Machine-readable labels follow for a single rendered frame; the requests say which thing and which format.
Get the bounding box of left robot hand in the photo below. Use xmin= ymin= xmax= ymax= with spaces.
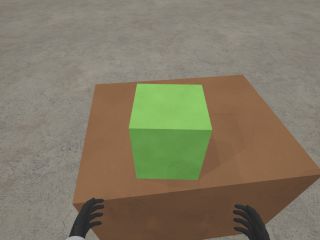
xmin=69 ymin=198 xmax=105 ymax=239

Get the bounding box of right robot hand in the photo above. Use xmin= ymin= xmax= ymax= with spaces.
xmin=233 ymin=204 xmax=270 ymax=240

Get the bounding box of pedestal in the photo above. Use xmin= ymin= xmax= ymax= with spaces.
xmin=72 ymin=74 xmax=320 ymax=240

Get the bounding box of carton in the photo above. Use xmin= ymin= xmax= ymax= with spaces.
xmin=128 ymin=83 xmax=212 ymax=180

